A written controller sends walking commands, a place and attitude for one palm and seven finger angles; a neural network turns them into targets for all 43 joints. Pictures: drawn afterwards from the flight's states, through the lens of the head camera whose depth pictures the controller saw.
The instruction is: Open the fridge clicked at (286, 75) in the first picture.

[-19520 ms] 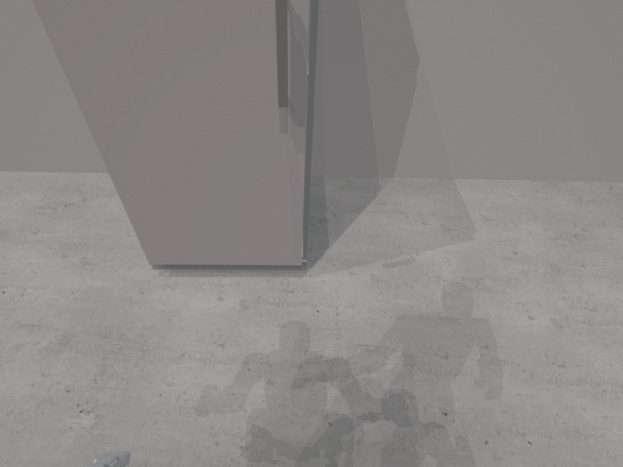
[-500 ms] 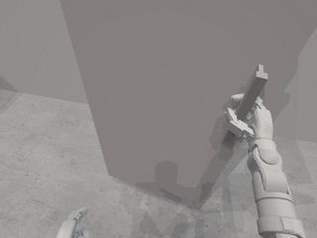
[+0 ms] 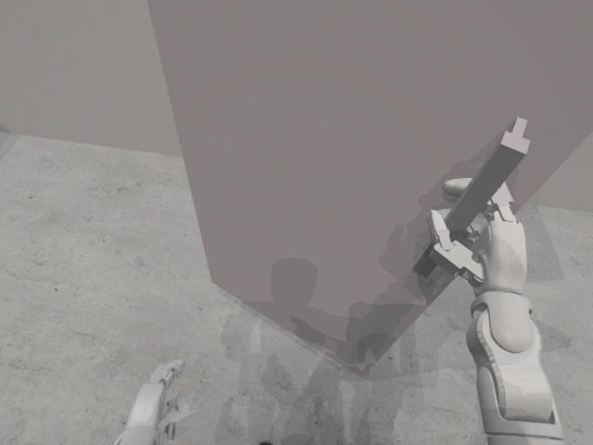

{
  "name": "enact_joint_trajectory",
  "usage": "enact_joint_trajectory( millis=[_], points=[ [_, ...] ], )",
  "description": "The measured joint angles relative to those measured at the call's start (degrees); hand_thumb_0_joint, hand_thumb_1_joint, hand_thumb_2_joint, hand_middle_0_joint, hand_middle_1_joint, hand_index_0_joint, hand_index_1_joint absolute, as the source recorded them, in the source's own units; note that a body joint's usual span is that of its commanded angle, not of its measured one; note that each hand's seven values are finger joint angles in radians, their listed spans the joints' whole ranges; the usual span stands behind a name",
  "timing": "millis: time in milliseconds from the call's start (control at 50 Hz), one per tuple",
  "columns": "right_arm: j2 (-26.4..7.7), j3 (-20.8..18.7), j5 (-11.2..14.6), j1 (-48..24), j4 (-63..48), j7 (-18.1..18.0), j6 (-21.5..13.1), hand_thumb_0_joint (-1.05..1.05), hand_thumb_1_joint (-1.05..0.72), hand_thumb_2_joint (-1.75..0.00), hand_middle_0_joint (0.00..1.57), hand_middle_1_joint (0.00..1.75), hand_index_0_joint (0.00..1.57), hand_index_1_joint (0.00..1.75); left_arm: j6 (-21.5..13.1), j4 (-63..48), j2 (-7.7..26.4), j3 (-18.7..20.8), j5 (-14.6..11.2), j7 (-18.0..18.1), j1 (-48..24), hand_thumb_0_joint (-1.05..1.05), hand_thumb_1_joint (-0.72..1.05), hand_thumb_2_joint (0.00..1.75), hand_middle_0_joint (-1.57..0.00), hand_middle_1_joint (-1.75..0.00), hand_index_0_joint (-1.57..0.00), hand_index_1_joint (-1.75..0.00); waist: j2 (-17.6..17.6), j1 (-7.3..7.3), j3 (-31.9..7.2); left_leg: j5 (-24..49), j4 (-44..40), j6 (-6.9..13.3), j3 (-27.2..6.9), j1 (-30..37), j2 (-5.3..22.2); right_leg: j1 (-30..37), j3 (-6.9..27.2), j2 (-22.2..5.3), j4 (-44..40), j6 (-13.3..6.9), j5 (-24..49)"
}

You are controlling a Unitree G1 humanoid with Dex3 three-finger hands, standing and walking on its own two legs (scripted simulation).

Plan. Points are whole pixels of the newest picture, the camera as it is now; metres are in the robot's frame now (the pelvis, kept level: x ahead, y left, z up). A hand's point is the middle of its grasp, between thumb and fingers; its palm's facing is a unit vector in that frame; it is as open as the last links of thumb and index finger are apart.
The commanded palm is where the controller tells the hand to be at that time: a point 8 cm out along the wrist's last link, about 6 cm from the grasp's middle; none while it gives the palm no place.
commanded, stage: walk backward, drawing the door open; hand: right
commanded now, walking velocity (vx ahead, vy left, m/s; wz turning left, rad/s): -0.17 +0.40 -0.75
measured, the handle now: (462, 208) +0.39 -0.15 +0.14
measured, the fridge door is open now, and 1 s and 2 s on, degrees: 25 60 90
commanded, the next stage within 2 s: stop walking and hold the door back in 1.42 s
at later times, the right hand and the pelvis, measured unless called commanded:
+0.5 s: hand (348, 333) +0.22 -0.01 +0.13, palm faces +0.35 +0.92 -0.19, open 7.3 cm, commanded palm +0.17 -0.05 +0.14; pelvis -0.02 +0.20 -0.01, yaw -24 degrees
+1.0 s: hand (189, 384) +0.16 +0.12 +0.12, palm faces +0.85 +0.45 -0.28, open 7.0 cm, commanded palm +0.10 +0.13 +0.13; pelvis +0.10 +0.46 -0.02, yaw -49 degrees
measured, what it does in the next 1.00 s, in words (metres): steps to the left, turning right: right foot, then left foot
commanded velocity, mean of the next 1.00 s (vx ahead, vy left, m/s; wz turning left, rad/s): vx -0.20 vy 0.39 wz -0.75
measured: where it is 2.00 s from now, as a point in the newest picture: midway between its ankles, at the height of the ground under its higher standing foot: (52, 361)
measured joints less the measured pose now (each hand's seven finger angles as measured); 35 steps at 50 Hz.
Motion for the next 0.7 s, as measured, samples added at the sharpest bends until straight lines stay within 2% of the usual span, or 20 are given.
enact_joint_trajectory(
  millis=[80, 140, 160, 180, 200, 220, 240, 280, 320, 380, 440, 460, 500, 540, 580, 600, 620, 660, 680, 700],
  points=[
    [0.5, 2.5, -1.7, 1.4, -3.0, 0.4, 0.3, -0.07, -0.66, -0.7, 0.38, 1.31, 0.2, 1.35, -1.4, 1.1, 1.0, 1.1, 0.3, 0.9, 1.4, 0.01, 0.9, 0.9, -0.2, -0.3, -0.21, -0.3, 1.5, 0.75, 0.0, -0.2, 0.3, 1.6, 3.8, -0.3, 0.8, -4.4, -2.7, 0.7, 17.3, -0.1, -8.1],
    [0.7, 4.7, -3.2, 2.2, -5.6, 0.6, 0.5, -0.07, -0.66, -0.7, 0.36, 1.3, 0.18, 1.31, -2.6, 1.4, 1.4, 1.3, 0.7, 1.5, 1.9, 0.01, 0.9, 0.9, -0.2, -0.3, -0.2, -0.3, 2.4, 1.35, 0.6, -0.1, 0.1, 2.0, 7.0, -0.3, 1.1, -2.7, -5.9, -0.1, 17.2, 0.2, -9.5],
    [0.6, 5.4, -3.6, 2.7, -6.8, 0.6, 0.6, -0.07, -0.66, -0.7, 0.35, 1.29, 0.17, 1.29, -3.3, 1.3, 1.4, 1.3, 0.6, 1.6, 2.0, 0.01, 0.9, 0.9, -0.2, -0.3, -0.2, -0.3, 2.5, 1.46, 0.9, -0.3, 0.5, 0.6, 8.0, -0.6, 1.0, -0.6, -7.1, -0.6, 12.6, -0.1, -8.8],
    [0.5, 5.8, -3.9, 3.4, -8.4, 0.4, 0.6, -0.07, -0.66, -0.7, 0.35, 1.29, 0.16, 1.27, -4.3, 0.8, 1.6, 1.1, 0.4, 1.6, 2.0, 0.01, 0.9, 0.9, -0.2, -0.3, -0.2, -0.3, 2.2, 1.15, 1.0, -1.3, 3.2, -3.9, 8.2, -2.3, 0.9, 2.9, -7.9, -1.1, 4.4, -0.8, -6.0],
    [0.0, 5.9, -3.8, 3.9, -9.5, 0.2, 0.1, -0.07, -0.67, -0.71, 0.34, 1.29, 0.15, 1.24, -5.4, 0.4, 1.4, 1.3, 0.8, 1.5, 1.7, 0.01, 0.9, 0.9, -0.2, -0.3, -0.2, -0.3, 2.3, 1.21, 1.4, -5.7, 12.1, -9.1, 6.1, -6.1, 1.0, 3.5, -7.9, -1.3, 0.5, -0.3, -0.3],
    [-0.5, 5.9, -3.6, 3.7, -9.6, 0.3, -1.0, -0.07, -0.67, -0.71, 0.33, 1.28, 0.14, 1.23, -6.0, 0.2, 0.8, 1.5, 1.5, 1.4, 1.3, 0.01, 0.9, 0.9, -0.2, -0.3, -0.2, -0.3, 2.6, 1.6, 2.7, -9.4, 23.6, -10.7, 2.3, -9.8, 0.9, 2.9, -7.1, -1.3, 1.1, 0.2, 0.7],
    [-0.8, 6.1, -3.6, 3.4, -9.3, 0.8, -1.6, -0.07, -0.67, -0.72, 0.33, 1.27, 0.13, 1.22, -6.0, 0.4, 0.3, 1.5, 2.0, 1.0, 0.9, 0.01, 0.9, 0.9, -0.2, -0.3, -0.2, -0.3, 2.2, 2.05, 4.1, -11.0, 32.9, -10.9, -1.0, -11.9, 0.4, 2.9, -5.4, -1.5, 1.4, 0.8, 0.6],
    [-1.0, 6.7, -3.9, 3.4, -9.8, 2.3, -1.0, -0.06, -0.67, -0.73, 0.32, 1.25, 0.13, 1.22, -5.3, 1.1, -0.3, 1.3, 2.1, -0.2, 0.5, 0.01, 0.9, 0.9, -0.2, -0.3, -0.2, -0.3, 0.7, 2.5, 5.2, -12.3, 41.3, -11.0, -5.6, -13.8, 0.1, 2.7, -1.2, -2.8, -1.0, 2.0, 1.6],
    [-1.2, 7.6, -4.2, 3.5, -10.9, 3.5, -0.5, -0.06, -0.67, -0.74, 0.32, 1.24, 0.13, 1.24, -5.4, 1.5, -0.6, 1.2, 2.0, -1.0, 0.3, 0.01, 0.9, 0.9, -0.2, -0.3, -0.2, -0.3, -1.0, 1.41, 5.6, -11.6, 38.6, -11.0, -8.8, -13.0, 1.2, 1.8, 2.3, -5.0, -3.8, 3.0, 3.8],
    [-1.5, 8.4, -4.6, 4.0, -12.5, 4.4, -0.8, -0.06, -0.65, -0.76, 0.33, 1.24, 0.15, 1.24, -6.5, 2.0, -1.4, 1.2, 1.2, -1.8, 0.3, 0.01, 0.9, 0.9, -0.2, -0.3, -0.21, -0.3, -1.0, -1.16, 4.9, -11.7, 24.0, -11.4, -11.9, -6.8, 3.9, 0.3, 5.9, -7.2, -6.3, 6.0, 6.1],
    [-2.5, 7.3, -3.9, 4.7, -13.6, 4.7, -1.7, -0.07, -0.63, -0.79, 0.36, 1.26, 0.15, 1.23, -7.4, 2.0, -2.6, 1.3, 0.3, -2.2, 0.1, 0.01, 0.9, 0.9, -0.2, -0.3, -0.21, -0.3, 0.5, -2.1, 3.1, -12.7, 10.8, -12.5, -11.6, 1.2, 4.8, -2.5, 10.1, -7.5, -6.2, 8.1, 6.8],
    [-2.9, 6.5, -3.5, 4.9, -13.9, 4.6, -2.0, -0.07, -0.62, -0.8, 0.37, 1.27, 0.15, 1.23, -7.7, 1.9, -2.9, 1.3, 0.0, -2.2, -0.2, 0.01, 0.9, 0.9, -0.2, -0.3, -0.21, -0.3, 1.2, -2.29, 2.4, -10.9, 6.0, -12.5, -10.6, 4.0, 4.9, -3.9, 11.5, -7.2, -5.2, 8.2, 6.6],
    [-1.0, 5.0, -3.1, 5.4, -13.5, 3.9, -3.0, -0.08, -0.61, -0.82, 0.39, 1.28, 0.15, 1.25, -7.6, 2.8, -1.2, 1.9, -0.8, -2.2, -2.5, 0.01, 0.9, 0.9, -0.2, -0.3, -0.21, -0.3, -2.1, -1.61, 3.6, -10.8, 5.8, -10.6, -6.9, 5.5, 2.5, -6.1, 14.8, -8.1, -0.7, 4.7, 2.7],
    [0.0, 5.1, -2.5, 6.7, -13.2, 3.7, -2.5, -0.07, -0.6, -0.82, 0.39, 1.27, 0.16, 1.27, -7.3, 4.0, 0.3, 3.0, -1.3, -1.3, -3.4, 0.01, 0.9, 0.9, -0.2, -0.3, -0.21, -0.3, -3.1, -0.33, 3.4, -12.7, 7.7, -8.4, -3.5, 6.0, 3.1, -9.5, 10.3, -5.4, 11.8, 3.1, -8.1],
    [0.4, 5.7, -2.7, 8.5, -13.2, 4.3, -2.4, -0.07, -0.6, -0.82, 0.39, 1.26, 0.16, 1.28, -7.2, 5.0, 1.1, 3.6, -1.0, 0.2, -3.5, 0.01, 0.9, 0.9, -0.2, -0.3, -0.21, -0.3, -1.4, -1.02, 2.4, -14.0, 8.8, -6.9, -2.1, 6.2, 4.9, -11.0, 3.3, -1.7, 26.0, 2.0, -15.8],
    [0.7, 6.0, -3.0, 9.5, -13.4, 4.6, -2.6, -0.07, -0.6, -0.82, 0.39, 1.26, 0.16, 1.29, -7.3, 5.0, 1.4, 3.7, -0.6, 0.8, -3.3, 0.01, 0.9, 0.9, -0.2, -0.3, -0.21, -0.3, -0.4, -1.32, 1.9, -14.2, 8.8, -6.3, -1.5, 6.3, 5.6, -10.5, -0.1, -0.6, 28.7, 1.8, -17.0],
    [0.8, 6.2, -3.3, 10.4, -13.8, 4.9, -2.9, -0.07, -0.6, -0.82, 0.39, 1.26, 0.17, 1.29, -7.5, 4.5, 1.6, 3.5, -0.3, 1.3, -3.1, 0.01, 0.9, 0.9, -0.2, -0.3, -0.2, -0.3, 0.5, -1.4, 1.5, -14.2, 8.8, -5.9, -0.6, 6.3, 6.1, -9.2, -3.3, 0.2, 27.7, 1.6, -16.5],
    [0.8, 6.2, -3.6, 11.9, -15.2, 5.2, -4.0, -0.07, -0.6, -0.82, 0.39, 1.27, 0.18, 1.29, -8.1, 2.6, 1.9, 3.0, 0.3, 1.8, -2.8, 0.01, 0.9, 0.9, -0.2, -0.3, -0.2, -0.3, 1.5, -1.14, 1.2, -13.9, 12.7, -4.8, 1.6, 3.8, 6.7, -4.3, -8.3, 1.2, 16.0, 1.4, -10.0],
    [0.9, 5.9, -3.5, 12.4, -16.2, 5.1, -4.6, -0.07, -0.59, -0.82, 0.4, 1.28, 0.18, 1.29, -8.6, 1.4, 2.3, 2.8, 0.7, 1.9, -2.9, 0.01, 0.91, 0.9, -0.2, -0.3, -0.2, -0.3, 1.0, -1.33, 1.2, -13.1, 18.3, -5.2, 2.1, 0.6, 6.2, -0.6, -9.0, 0.8, 7.4, 0.1, -1.0],
    [0.5, 5.5, -3.5, 12.2, -16.5, 4.8, -5.7, -0.07, -0.59, -0.82, 0.4, 1.29, 0.18, 1.28, -9.2, 0.8, 1.9, 3.0, 1.2, 1.8, -3.4, 0.01, 0.91, 0.9, -0.2, -0.3, -0.2, -0.3, 1.1, -1.29, 1.9, -15.5, 25.7, -6.8, 1.1, -3.1, 5.3, 0.7, -8.2, 0.3, 4.4, -1.0, -1.9]
  ],
)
